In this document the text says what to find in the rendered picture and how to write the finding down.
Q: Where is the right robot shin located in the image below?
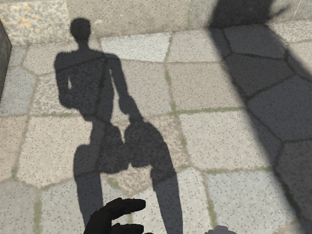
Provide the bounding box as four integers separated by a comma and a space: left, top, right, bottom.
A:
214, 225, 228, 232

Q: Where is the left robot hand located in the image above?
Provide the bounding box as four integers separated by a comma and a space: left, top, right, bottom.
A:
83, 197, 153, 234

